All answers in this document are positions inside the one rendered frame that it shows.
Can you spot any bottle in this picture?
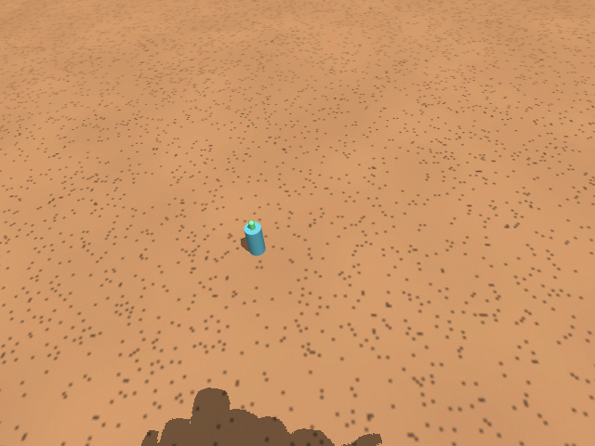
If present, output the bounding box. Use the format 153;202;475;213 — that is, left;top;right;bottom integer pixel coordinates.
244;220;266;256

